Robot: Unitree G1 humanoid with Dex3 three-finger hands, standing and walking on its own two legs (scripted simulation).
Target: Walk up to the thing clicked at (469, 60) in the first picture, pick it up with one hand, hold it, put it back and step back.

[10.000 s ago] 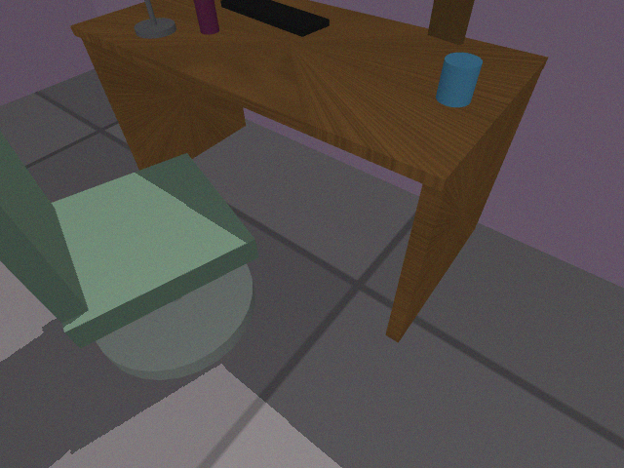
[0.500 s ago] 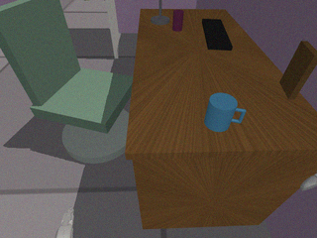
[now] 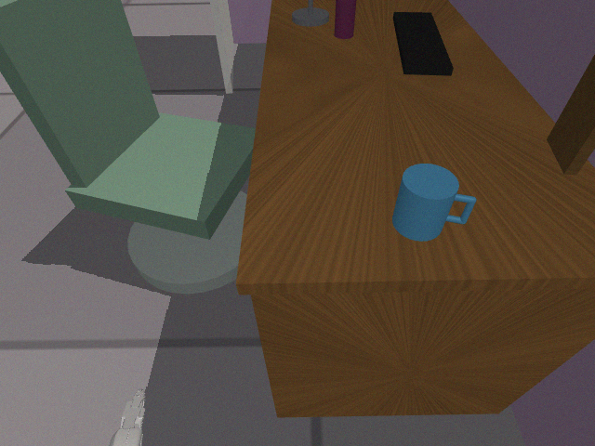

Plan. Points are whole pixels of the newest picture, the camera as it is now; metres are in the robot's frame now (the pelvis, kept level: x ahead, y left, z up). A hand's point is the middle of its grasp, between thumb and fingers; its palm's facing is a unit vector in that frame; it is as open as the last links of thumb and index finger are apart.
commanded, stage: go down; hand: right
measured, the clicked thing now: (433, 204) +0.51 -0.20 +0.03
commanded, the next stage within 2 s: approach in 1.90 s
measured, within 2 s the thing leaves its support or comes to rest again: neither
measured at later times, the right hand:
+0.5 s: hand out of the picture +0.39 -0.35 +0.16, palm faces +0.15 +0.99 +0.00, open 17.7 cm
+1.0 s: hand out of the picture +0.41 -0.37 +0.17, palm faces +0.17 +0.99 +0.01, open 17.7 cm
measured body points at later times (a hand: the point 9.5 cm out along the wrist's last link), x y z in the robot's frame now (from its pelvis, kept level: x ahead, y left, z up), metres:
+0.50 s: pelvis +0.00 +0.00 -0.01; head +0.04 -0.01 +0.44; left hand +0.15 +0.26 -0.08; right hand +0.37 -0.40 +0.16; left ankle +0.00 +0.14 -0.73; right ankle +0.00 -0.14 -0.73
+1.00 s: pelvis +0.00 -0.01 -0.01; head +0.05 -0.03 +0.43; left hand +0.14 +0.25 -0.08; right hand +0.39 -0.42 +0.17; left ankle +0.00 +0.14 -0.73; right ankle +0.00 -0.14 -0.73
